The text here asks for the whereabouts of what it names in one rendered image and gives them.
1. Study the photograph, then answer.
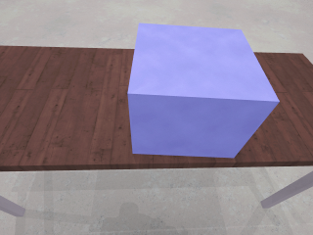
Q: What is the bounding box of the table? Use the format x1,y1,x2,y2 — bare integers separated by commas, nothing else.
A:
0,45,313,217

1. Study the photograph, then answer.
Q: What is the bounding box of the carton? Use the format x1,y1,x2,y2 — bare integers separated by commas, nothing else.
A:
127,23,280,159

